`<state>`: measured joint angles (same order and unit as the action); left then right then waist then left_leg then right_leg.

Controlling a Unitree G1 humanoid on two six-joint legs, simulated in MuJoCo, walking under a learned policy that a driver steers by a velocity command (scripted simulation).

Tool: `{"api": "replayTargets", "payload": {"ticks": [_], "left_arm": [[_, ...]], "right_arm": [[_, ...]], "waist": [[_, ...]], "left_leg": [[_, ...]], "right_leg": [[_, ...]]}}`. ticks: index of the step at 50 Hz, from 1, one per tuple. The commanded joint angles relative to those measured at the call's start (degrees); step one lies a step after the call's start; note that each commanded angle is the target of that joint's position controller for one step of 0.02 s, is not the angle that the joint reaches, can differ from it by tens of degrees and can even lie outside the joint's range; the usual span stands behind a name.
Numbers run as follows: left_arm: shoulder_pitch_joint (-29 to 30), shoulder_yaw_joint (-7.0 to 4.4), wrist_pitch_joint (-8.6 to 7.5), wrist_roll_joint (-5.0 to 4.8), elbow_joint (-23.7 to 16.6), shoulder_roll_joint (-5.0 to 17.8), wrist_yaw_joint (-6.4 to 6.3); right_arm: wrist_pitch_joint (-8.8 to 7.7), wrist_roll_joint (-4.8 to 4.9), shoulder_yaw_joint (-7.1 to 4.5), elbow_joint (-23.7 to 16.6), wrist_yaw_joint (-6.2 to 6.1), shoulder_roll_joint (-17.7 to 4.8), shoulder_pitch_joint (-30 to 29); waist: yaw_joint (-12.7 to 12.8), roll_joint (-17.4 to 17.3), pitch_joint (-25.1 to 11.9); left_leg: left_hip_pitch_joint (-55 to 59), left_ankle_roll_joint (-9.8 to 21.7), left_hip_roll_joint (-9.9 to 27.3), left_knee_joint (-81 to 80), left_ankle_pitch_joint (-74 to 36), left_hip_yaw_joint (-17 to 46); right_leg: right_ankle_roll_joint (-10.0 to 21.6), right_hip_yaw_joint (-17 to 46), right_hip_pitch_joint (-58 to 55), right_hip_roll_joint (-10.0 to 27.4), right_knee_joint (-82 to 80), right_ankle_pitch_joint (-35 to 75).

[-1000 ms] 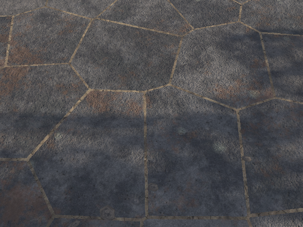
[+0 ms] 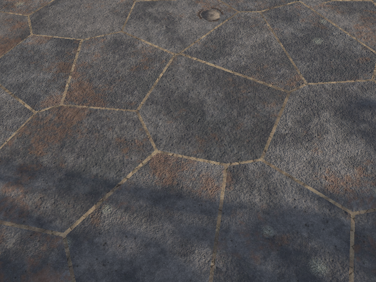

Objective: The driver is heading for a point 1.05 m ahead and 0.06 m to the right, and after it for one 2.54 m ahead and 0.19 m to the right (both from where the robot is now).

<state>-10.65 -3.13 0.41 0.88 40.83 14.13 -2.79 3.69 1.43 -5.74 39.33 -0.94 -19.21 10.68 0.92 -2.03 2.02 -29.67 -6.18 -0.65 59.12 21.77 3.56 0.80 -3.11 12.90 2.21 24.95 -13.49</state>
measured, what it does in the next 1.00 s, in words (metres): walks ahead: left foot, then right foot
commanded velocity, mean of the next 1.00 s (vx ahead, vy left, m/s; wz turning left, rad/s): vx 0.37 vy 0.00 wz -0.07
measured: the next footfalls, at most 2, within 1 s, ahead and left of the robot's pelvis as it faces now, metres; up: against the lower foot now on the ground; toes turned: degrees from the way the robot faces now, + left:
left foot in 0.20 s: +0.02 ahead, +0.14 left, +0.00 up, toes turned +9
right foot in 0.68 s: +0.40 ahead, -0.02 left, +0.00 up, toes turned +1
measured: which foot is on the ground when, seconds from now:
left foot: up 0.00-0.18, down 0.20-0.70, up 0.72-1.00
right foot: down 0.00-0.18, up 0.20-0.66, down 0.68-1.00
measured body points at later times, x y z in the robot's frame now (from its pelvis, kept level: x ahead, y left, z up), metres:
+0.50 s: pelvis +0.11 +0.07 +0.00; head +0.13 +0.09 +0.45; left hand +0.23 +0.35 -0.11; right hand +0.20 -0.20 -0.11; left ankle -0.02 +0.14 -0.74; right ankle +0.30 -0.06 -0.68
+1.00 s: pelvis +0.40 +0.07 +0.00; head +0.43 +0.06 +0.45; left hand +0.51 +0.34 -0.11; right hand +0.56 -0.21 -0.08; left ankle +0.59 +0.24 -0.69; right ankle +0.36 -0.02 -0.74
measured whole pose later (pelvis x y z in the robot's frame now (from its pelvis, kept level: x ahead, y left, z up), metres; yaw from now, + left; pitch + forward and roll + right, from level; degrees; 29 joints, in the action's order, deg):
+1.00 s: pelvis +0.40 +0.07 +0.00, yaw -8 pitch +2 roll -1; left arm -17.3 -3.3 -2.9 -1.1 41.0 16.5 0.2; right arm -5.5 -0.9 -1.6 36.7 -0.3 -17.2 7.3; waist 3.2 -1.9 1.9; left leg -38.6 -4.4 5.8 41.7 1.9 6.4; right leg 4.6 7.2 10.1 -7.1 21.0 -12.3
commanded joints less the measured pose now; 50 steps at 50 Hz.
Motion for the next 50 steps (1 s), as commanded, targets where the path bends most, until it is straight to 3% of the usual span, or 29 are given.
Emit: {"api": "replayTargets", "payload": {"ticks": [1,5,7,8,9,10,11,12,13,14,15,18,22,28,29,31,32,33,34,35,36,37,38,39,40,41,44,47,50], "left_arm": [[-0.6,-3.53,0.07,-0.25,-3.1,12.2,-0.15],[-1.3,-4.35,-0.43,-1.62,-2.6,14.0,1.21],[0.2,-4.34,-0.99,-2.64,-2.2,13.9,1.79],[0.5,-4.03,-1.22,-2.91,-1.8,12.7,1.96],[-0.4,-3.16,-1.53,-2.36,-1.3,9.6,2.20],[2.2,-1.58,-2.02,-0.19,-3.2,5.0,2.74],[6.7,-1.70,-3.60,-0.38,-7.8,5.6,2.76],[9.2,-2.54,-4.79,-2.18,-7.6,9.8,3.24],[7.8,-3.03,-5.33,-2.83,-6.6,11.4,3.84],[6.0,-3.06,-5.49,-1.99,-4.6,11.0,3.92],[5.1,-3.09,-5.51,-1.09,-3.8,11.0,4.00],[3.2,-2.26,-5.17,-1.44,-1.8,8.4,4.72],[6.9,-0.85,-4.85,-2.27,-2.7,6.0,5.10],[13.3,0.21,-5.41,-2.52,-5.7,5.0,7.03],[13.5,0.21,-5.54,-2.44,-6.2,5.1,7.40],[11.5,-0.37,-5.45,-2.19,-6.5,6.4,7.69],[8.2,-1.12,-5.15,-2.14,-6.0,7.9,7.55],[1.3,-2.32,-4.86,-2.22,-4.7,10.2,7.20],[-7.1,-3.73,-4.52,-2.43,-3.3,12.9,6.31],[-14.9,-5.33,-3.98,-1.83,-2.7,18.8,5.24],[-14.3,-4.51,-4.30,-2.46,-2.8,17.0,5.15],[-13.0,-3.62,-4.28,-2.15,-2.9,13.8,4.82],[-9.9,-3.15,-4.31,-2.11,-3.3,12.4,4.59],[-6.1,-2.72,-4.31,-2.00,-3.9,11.3,4.52],[-3.4,-2.18,-4.48,-1.43,-4.8,9.8,4.40],[-1.5,-2.03,-4.40,-0.96,-5.8,9.5,4.17],[-0.6,-2.31,-4.75,-1.37,-5.4,10.4,3.46],[-2.2,-2.75,-4.51,-1.79,-4.5,11.8,2.70],[-6.5,-3.07,-3.75,-2.42,-3.1,12.7,2.31]], "right_arm": [[-0.83,-0.09,0.54,-7.1,0.91,-1.6,-4.9],[-0.42,0.04,0.42,-8.2,1.91,-2.7,-5.4],[-0.86,0.11,0.17,-7.0,2.49,-2.7,-2.0],[-1.19,0.16,-0.20,-5.0,2.51,-2.8,2.2],[-1.52,0.56,-1.25,-2.3,2.09,-4.6,8.6],[-2.02,0.67,-2.80,-1.3,1.26,-10.1,15.4],[-4.00,-0.54,-3.09,-3.3,1.90,-14.9,14.9],[-5.47,-1.06,-1.59,-3.2,2.15,-9.2,13.3],[-6.34,-1.10,-0.27,-3.0,1.92,-5.9,10.6],[-6.74,-0.96,0.40,-3.3,1.69,-4.2,8.3],[-6.73,-0.88,0.80,-3.4,1.46,-3.7,6.2],[-7.27,-1.89,0.87,-2.9,0.68,-4.4,6.8],[-7.79,-2.06,0.90,-0.8,0.44,-5.1,8.8],[-7.95,-1.16,0.52,2.8,0.33,-6.0,11.9],[-7.71,-1.06,0.45,3.1,0.20,-6.2,11.8],[-7.10,-1.19,0.16,3.1,-0.40,-7.5,11.2],[-6.57,-1.32,-0.03,3.0,-0.85,-8.3,11.1],[-5.97,-1.48,-0.09,2.7,-1.25,-8.9,10.6],[-6.00,-1.39,0.09,2.1,-1.60,-9.0,10.1],[-7.20,-2.45,1.72,-0.6,-1.09,-4.1,13.7],[-9.33,-2.49,3.21,-0.5,0.10,-1.4,14.8],[-10.93,-0.04,2.03,-2.3,1.21,-5.7,8.2],[-11.85,0.91,2.34,-3.9,1.56,-5.9,4.3],[-12.25,-0.16,2.41,-4.2,1.32,-5.2,2.9],[-11.84,-1.34,1.91,-4.0,0.97,-5.6,3.3],[-11.10,-1.72,1.82,-3.8,0.96,-5.4,4.7],[-9.39,-2.66,2.34,-3.7,0.49,-3.6,6.1],[-9.45,-2.82,3.35,-5.5,0.34,-1.4,-1.0],[-10.10,-1.65,3.45,-6.7,0.89,-1.3,-7.3]], "waist": [[2.2,12.0,-5.1],[2.8,12.7,-4.1],[0.1,11.8,-3.3],[-1.9,10.4,-3.9],[-3.9,5.7,-6.2],[-6.2,-9.6,-7.0],[-6.6,-15.0,-5.7],[-7.4,-8.7,-3.0],[-5.2,-8.2,0.1],[-4.0,-5.4,0.7],[-3.0,-5.6,1.3],[-2.5,-3.8,-0.4],[-4.3,-2.9,1.9],[-6.2,-1.5,5.8],[-5.7,-1.7,5.3],[-3.7,-3.9,1.4],[-1.8,-5.3,-1.9],[2.0,-5.5,-6.4],[6.8,-3.6,-10.8],[6.5,8.4,-19.1],[4.6,12.9,-27.3],[6.9,8.8,-21.2],[5.5,5.0,-13.1],[2.6,0.3,-7.3],[0.3,0.9,-4.5],[-1.5,2.8,-3.2],[-3.0,4.4,-1.8],[-0.4,5.1,-0.5],[2.9,6.0,-1.9]], "left_leg": [[-2.7,-0.2,2.1,-7.7,1.2,-3.1],[5.3,3.7,1.7,-17.9,1.1,-7.4],[12.1,7.0,0.9,-27.3,-2.7,-9.0],[19.0,8.5,-0.8,-31.9,-4.6,-10.2],[29.6,10.5,-0.8,-34.0,-3.9,-7.5],[39.7,15.6,12.7,-38.4,-4.4,12.8],[40.2,27.3,22.5,-45.3,6.0,38.0],[38.0,27.3,22.8,-48.1,9.5,34.9],[35.7,24.4,20.5,-48.1,7.2,28.2],[33.9,21.9,17.4,-47.6,2.2,22.1],[32.0,20.2,15.4,-48.2,-4.5,17.3],[30.1,18.1,12.7,-49.4,-21.1,7.6],[27.9,16.2,11.3,-51.8,-23.2,-0.2],[32.7,15.4,14.6,-52.2,-28.1,-5.6],[34.6,14.9,15.0,-50.4,-33.6,-6.4],[37.9,13.5,15.0,-43.3,-56.0,-8.3],[39.4,12.8,14.7,-37.2,-67.5,-9.1],[37.9,11.8,13.8,-27.3,-73.8,-10.3],[28.4,9.9,12.3,-14.1,-68.8,-11.2],[4.2,6.1,5.3,9.8,-36.9,-10.9],[-8.0,5.0,-4.4,23.2,9.6,-0.1],[-14.1,6.1,-0.4,25.2,6.8,5.3],[-14.9,7.3,2.5,20.8,2.3,4.2],[-13.1,7.4,4.5,14.5,-0.3,3.1],[-9.6,7.0,6.2,10.3,-2.4,2.8],[-6.7,6.2,6.7,9.1,-3.4,2.6],[-3.7,3.0,6.9,1.5,-6.5,0.1],[-0.8,1.4,5.2,-12.8,-19.1,-1.1],[3.5,0.8,2.0,-23.5,-26.7,-1.1]], "right_leg": [[11.9,8.5,-11.0,14.4,-5.1,25.8],[10.9,7.7,-5.7,15.4,-9.1,0.0],[9.1,6.3,-2.4,15.2,-7.5,-5.9],[7.5,3.9,1.1,13.9,-3.9,-7.3],[4.8,-0.2,7.6,11.2,4.9,-9.7],[-0.7,-6.6,22.9,5.1,28.1,-19.1],[-2.6,1.0,40.5,-3.2,39.1,-24.0],[-1.6,5.9,42.8,1.0,42.9,-20.1],[-0.4,5.8,42.6,2.9,41.4,-12.8],[-0.4,5.6,40.4,4.4,39.5,-7.3],[-1.0,5.3,38.1,5.0,36.3,-2.8],[-2.3,3.5,33.4,4.5,33.2,7.2],[-2.3,3.2,30.2,2.9,20.7,16.2],[1.2,1.9,28.6,0.3,8.5,17.7],[2.1,1.3,27.9,-0.4,7.5,15.8],[4.3,-1.6,22.6,-3.5,7.7,10.7],[5.5,-3.2,18.2,-5.6,8.6,7.4],[7.1,-4.1,9.1,-7.7,8.0,6.4],[9.5,-0.7,-6.6,-6.9,5.7,9.4],[18.5,24.5,-31.3,8.0,6.2,4.2],[25.2,51.2,-39.6,17.2,-3.7,-3.0],[21.6,45.4,-35.6,15.3,-6.9,-7.8],[19.0,37.5,-26.3,13.2,-8.2,-7.0],[17.4,32.4,-16.3,10.7,-9.7,-2.6],[16.6,28.4,-9.5,8.5,-11.1,2.6],[17.0,26.8,-4.3,7.2,-12.7,5.2],[17.4,21.0,5.1,5.1,-14.2,12.2],[14.4,16.4,9.4,1.3,-13.1,10.4],[12.4,18.2,7.4,1.4,-10.7,5.8]]}}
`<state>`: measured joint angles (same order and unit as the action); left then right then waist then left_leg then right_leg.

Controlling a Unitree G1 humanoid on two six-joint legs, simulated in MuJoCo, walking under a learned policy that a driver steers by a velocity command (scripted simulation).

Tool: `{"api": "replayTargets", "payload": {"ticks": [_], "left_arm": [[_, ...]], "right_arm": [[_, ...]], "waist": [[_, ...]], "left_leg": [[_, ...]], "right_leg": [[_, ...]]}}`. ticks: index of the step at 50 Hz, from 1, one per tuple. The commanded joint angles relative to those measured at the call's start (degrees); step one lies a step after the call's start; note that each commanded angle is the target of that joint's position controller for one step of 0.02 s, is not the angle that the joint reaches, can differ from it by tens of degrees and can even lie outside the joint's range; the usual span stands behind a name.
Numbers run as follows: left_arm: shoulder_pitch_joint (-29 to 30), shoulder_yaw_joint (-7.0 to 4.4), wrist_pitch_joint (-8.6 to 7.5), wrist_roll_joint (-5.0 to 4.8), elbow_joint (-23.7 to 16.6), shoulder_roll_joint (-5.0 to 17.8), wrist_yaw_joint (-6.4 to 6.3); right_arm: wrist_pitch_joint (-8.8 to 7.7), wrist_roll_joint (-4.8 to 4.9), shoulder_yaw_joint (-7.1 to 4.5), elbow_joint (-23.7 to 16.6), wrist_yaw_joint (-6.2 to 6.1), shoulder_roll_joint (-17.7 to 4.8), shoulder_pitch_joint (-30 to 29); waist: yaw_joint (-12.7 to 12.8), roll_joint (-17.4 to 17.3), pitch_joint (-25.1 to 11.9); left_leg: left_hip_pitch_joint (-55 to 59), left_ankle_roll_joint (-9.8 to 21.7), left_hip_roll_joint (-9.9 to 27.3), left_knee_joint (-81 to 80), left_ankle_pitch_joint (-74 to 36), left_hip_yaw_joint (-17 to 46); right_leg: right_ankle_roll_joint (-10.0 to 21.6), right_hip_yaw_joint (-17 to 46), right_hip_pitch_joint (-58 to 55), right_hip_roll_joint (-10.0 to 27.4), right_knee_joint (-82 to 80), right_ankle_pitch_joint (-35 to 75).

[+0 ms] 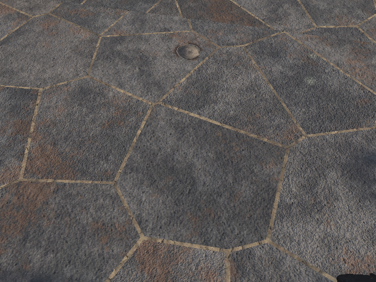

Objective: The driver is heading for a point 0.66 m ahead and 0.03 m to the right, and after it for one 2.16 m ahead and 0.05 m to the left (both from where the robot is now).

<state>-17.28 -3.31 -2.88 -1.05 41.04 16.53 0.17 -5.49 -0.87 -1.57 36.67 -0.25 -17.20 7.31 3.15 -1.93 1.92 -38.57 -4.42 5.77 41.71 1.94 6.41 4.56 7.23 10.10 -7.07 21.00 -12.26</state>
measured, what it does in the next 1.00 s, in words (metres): walks ahead: left foot, then right foot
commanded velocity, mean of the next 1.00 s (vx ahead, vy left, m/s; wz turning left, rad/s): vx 0.50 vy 0.00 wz -0.23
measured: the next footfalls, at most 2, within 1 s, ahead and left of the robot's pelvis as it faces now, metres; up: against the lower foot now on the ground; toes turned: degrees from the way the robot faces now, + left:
left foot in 0.14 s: +0.27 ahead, +0.16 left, +0.00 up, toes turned -9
right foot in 0.64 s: +0.47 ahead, -0.18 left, +0.00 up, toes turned -22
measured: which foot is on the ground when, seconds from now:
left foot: up 0.00-0.12, down 0.14-0.66, up 0.68-1.00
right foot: down 0.00-0.14, up 0.16-0.62, down 0.64-1.00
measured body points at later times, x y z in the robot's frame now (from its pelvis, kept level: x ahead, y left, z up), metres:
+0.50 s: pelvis +0.27 +0.04 +0.00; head +0.30 +0.03 +0.45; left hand +0.54 +0.21 -0.08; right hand +0.20 -0.25 -0.12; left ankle +0.23 +0.16 -0.74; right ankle +0.37 -0.16 -0.68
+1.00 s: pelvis +0.52 -0.10 +0.00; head +0.53 -0.10 +0.45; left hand +0.62 +0.17 -0.12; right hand +0.61 -0.39 -0.11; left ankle +0.71 +0.03 -0.68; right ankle +0.43 -0.17 -0.74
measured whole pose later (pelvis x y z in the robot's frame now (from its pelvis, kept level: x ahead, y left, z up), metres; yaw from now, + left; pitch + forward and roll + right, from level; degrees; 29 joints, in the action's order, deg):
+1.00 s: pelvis +0.52 -0.10 +0.00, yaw -12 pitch +0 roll -2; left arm -18.9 -4.1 -5.3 0.9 46.5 14.8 0.1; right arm -2.1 1.4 -3.5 45.0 0.9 -16.9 10.0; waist 3.0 -2.9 1.4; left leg -39.8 -0.8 6.4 48.6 -0.2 3.9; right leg 2.5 -10.8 -0.3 -2.5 12.9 -13.5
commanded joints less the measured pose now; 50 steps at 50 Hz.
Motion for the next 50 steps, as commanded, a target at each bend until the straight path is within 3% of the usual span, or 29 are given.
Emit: {"api": "replayTargets", "payload": {"ticks": [1,4,5,6,7,8,9,10,11,12,13,15,19,22,25,28,30,31,32,33,34,35,36,37,38,40,42,45,50], "left_arm": [[-0.7,-2.93,-0.20,-0.71,-2.9,10.3,-0.71],[-1.3,-2.82,0.33,-0.61,-2.7,9.6,-0.86],[-0.7,-2.80,0.52,-0.41,-2.9,9.2,-0.83],[-0.8,-2.28,0.57,-0.15,-3.1,7.5,-0.72],[-1.3,-0.93,0.32,0.35,-3.8,3.6,-0.36],[-8.1,0.39,-0.32,-0.67,-5.6,-0.4,-0.27],[-8.4,-0.21,-0.46,-1.55,-5.4,4.4,-0.40],[-3.4,-1.39,-0.14,-1.42,-5.4,8.5,-0.54],[0.4,-1.62,0.20,-0.68,-6.1,8.7,-0.67],[2.6,-1.72,0.24,-0.08,-6.9,8.1,-0.55],[2.9,-1.91,0.44,-0.28,-7.2,7.4,-0.21],[2.4,-1.70,1.17,-0.74,-7.2,5.4,0.18],[6.2,-1.05,1.90,-0.06,-8.6,3.1,0.43],[9.9,-0.55,1.41,-0.11,-9.0,2.1,1.32],[15.2,0.20,0.60,-0.19,-10.2,0.8,2.27],[18.6,0.05,0.23,-0.31,-11.7,1.7,2.96],[17.1,-0.70,0.09,0.24,-11.9,3.4,3.05],[11.7,-1.69,0.01,0.56,-10.6,5.0,2.82],[2.4,-3.19,0.04,0.65,-7.7,7.6,2.24],[-7.9,-4.61,0.45,1.17,-5.6,12.3,1.09],[-7.6,-4.66,0.33,1.57,-5.7,16.5,0.72],[-7.6,-3.48,-0.15,1.47,-6.0,11.3,0.82],[-4.8,-2.68,-0.58,1.25,-5.0,9.3,0.87],[-1.5,-2.11,-0.97,0.98,-4.5,7.4,1.00],[1.5,-1.67,-1.35,1.13,-4.4,5.4,1.22],[4.3,-1.49,-2.57,1.66,-3.8,3.6,1.33],[5.0,-1.78,-3.65,1.70,-2.4,3.8,1.11],[3.9,-2.19,-3.95,2.20,-0.3,4.6,0.29],[1.8,-2.78,-3.28,1.61,1.8,7.0,-0.67]], "right_arm": [[-1.11,1.10,-0.99,-4.4,0.39,-4.0,-4.7],[-1.66,1.63,-2.34,-4.4,0.85,-6.6,-3.5],[-1.89,1.74,-2.85,-3.9,0.87,-7.1,-1.1],[-2.09,1.53,-3.59,-2.8,0.65,-8.0,3.3],[-2.40,0.49,-4.49,-2.4,0.19,-10.6,10.3],[-1.67,-0.85,-5.84,-0.9,0.08,-16.0,16.1],[-1.24,0.29,-5.43,-0.3,0.65,-12.9,17.3],[-1.00,0.61,-4.38,-1.1,0.46,-9.0,14.8],[-0.63,0.31,-3.81,-1.2,0.29,-7.5,12.2],[-0.39,0.07,-3.29,-0.9,0.20,-6.0,10.1],[-0.41,-0.21,-2.92,-0.5,0.00,-5.0,9.0],[-0.77,0.14,-2.87,0.4,-0.07,-4.2,8.4],[-1.01,0.32,-3.87,2.9,-0.08,-6.7,9.1],[-0.52,0.52,-4.10,4.3,-0.22,-7.7,9.2],[0.00,1.30,-4.21,6.5,-0.08,-8.8,11.5],[0.75,2.49,-4.63,8.7,0.26,-10.3,13.6],[1.41,3.15,-4.86,9.8,0.21,-11.5,13.8],[1.82,3.43,-4.74,10.4,0.12,-11.9,13.4],[2.00,3.42,-4.10,10.8,-0.04,-11.0,13.5],[1.63,1.88,-2.60,9.5,-0.02,-7.8,13.5],[0.60,1.38,-0.42,8.1,0.65,-0.9,20.1],[-0.28,3.18,-2.17,8.9,0.82,-7.5,14.8],[-0.54,4.39,-2.89,6.8,0.89,-9.0,10.2],[-0.50,3.67,-2.71,6.7,0.54,-7.9,8.5],[-0.08,2.62,-2.93,7.0,0.36,-7.4,8.4],[1.69,2.82,-2.90,8.5,0.39,-5.3,12.1],[2.95,2.84,-2.71,8.6,0.25,-3.5,11.9],[3.36,2.49,-2.69,7.1,0.19,-2.7,7.9],[2.78,2.02,-1.65,4.1,2.02,-0.9,-0.9]], "waist": [[0.8,6.3,-2.1],[-0.7,8.1,-3.0],[-2.4,8.8,-3.3],[-4.7,8.8,-5.0],[-7.9,4.3,-11.0],[-6.0,-13.5,-19.1],[-6.7,-15.7,-18.1],[-8.2,-8.8,-10.9],[-8.0,-4.5,-6.8],[-7.2,-3.4,-3.7],[-6.0,-4.9,-2.3],[-5.1,-6.1,-1.4],[-5.1,-3.1,-0.1],[-6.2,-2.2,0.3],[-7.8,-1.3,2.2],[-7.7,-1.5,3.7],[-5.3,-2.9,1.9],[-1.5,-3.4,-1.7],[3.3,-2.7,-7.0],[7.2,3.0,-15.1],[1.5,16.6,-23.6],[5.2,9.6,-23.0],[4.0,9.4,-13.5],[1.8,6.7,-9.1],[-0.2,6.9,-6.2],[-3.2,8.0,-5.1],[-4.3,6.2,-2.6],[-3.7,5.1,0.2],[-0.5,3.8,3.2]], "left_leg": [[12.7,-0.8,-4.7,-8.0,-6.6,-3.0],[14.9,1.2,-4.8,-11.8,-0.9,-1.0],[18.1,2.5,-5.0,-13.0,1.5,-1.6],[24.5,4.1,-4.6,-14.7,2.8,-2.3],[36.3,7.7,2.9,-15.0,6.8,4.5],[55.1,16.6,16.4,-20.2,20.3,29.3],[55.6,18.3,19.5,-24.7,34.8,42.0],[50.0,15.9,17.0,-25.6,35.3,34.1],[44.1,14.2,14.4,-25.2,26.8,25.1],[39.1,13.7,11.8,-26.0,18.7,18.4],[35.6,13.1,10.0,-27.3,13.7,13.4],[32.8,13.3,8.4,-29.7,8.9,7.1],[33.9,15.2,10.0,-32.1,0.1,0.1],[34.9,14.3,9.0,-32.4,-3.5,-5.8],[35.2,13.8,8.7,-33.1,-3.9,-9.3],[39.4,13.5,10.8,-32.0,-7.7,-9.9],[41.9,12.9,11.3,-26.7,-23.3,-10.5],[41.4,12.0,10.2,-19.9,-32.7,-11.5],[36.5,10.5,7.7,-9.3,-35.0,-13.2],[22.1,8.2,4.6,8.8,-15.2,-13.2],[3.2,5.0,-6.0,28.1,31.2,-7.8],[-0.9,5.3,-5.0,33.9,32.0,1.2],[-4.7,5.7,-2.6,33.6,27.2,0.0],[-3.4,5.6,-0.1,30.5,22.1,-1.1],[-1.4,5.1,1.4,27.8,18.4,-1.3],[4.5,4.5,2.7,26.4,13.4,-0.7],[3.9,3.7,2.8,24.7,11.2,-0.3],[-0.8,2.9,2.3,17.9,3.9,0.9],[0.0,4.1,1.1,1.8,-6.7,-4.1]], "right_leg": [[8.3,9.6,8.3,11.4,-5.2,3.0],[6.4,15.7,2.5,13.9,0.7,-0.1],[5.5,16.6,2.2,13.8,3.2,0.3],[3.9,15.8,3.1,12.0,7.5,1.0],[1.6,11.9,7.4,8.5,21.0,-2.0],[-2.5,2.7,25.4,0.3,41.2,-18.7],[-3.5,2.5,35.1,4.1,51.7,-20.8],[-3.9,2.7,37.4,6.4,55.5,-15.3],[-4.3,0.7,36.5,8.2,55.4,-10.9],[-4.4,0.6,35.2,9.7,52.7,-7.8],[-4.5,0.5,32.9,11.2,50.7,-5.8],[-4.8,-1.1,30.5,12.1,48.1,-4.4],[-5.8,-1.6,33.4,12.9,39.7,0.5],[-5.5,-3.2,31.5,12.7,29.7,8.5],[-4.2,-5.9,27.5,11.3,20.5,11.9],[-2.0,-7.3,25.9,10.1,14.9,8.2],[0.2,-9.4,20.3,7.9,12.0,3.2],[1.7,-10.9,11.7,6.1,9.5,3.8],[3.3,-11.6,-2.4,4.9,7.4,7.5],[6.5,0.6,-21.8,15.5,10.1,10.7],[15.1,28.8,-35.0,30.6,3.7,1.0],[13.7,30.9,-31.0,30.4,-0.9,-2.2],[11.1,20.6,-24.0,28.3,-1.9,1.4],[9.4,14.0,-16.8,25.6,-3.2,5.6],[8.4,9.2,-11.1,23.5,-5.1,8.2],[7.8,3.4,-4.6,21.8,-9.6,9.9],[8.0,-1.1,-1.7,21.8,-12.3,13.6],[7.1,-7.0,-2.7,21.1,-13.8,16.4],[5.3,-14.5,-5.6,21.0,-15.0,16.8]]}}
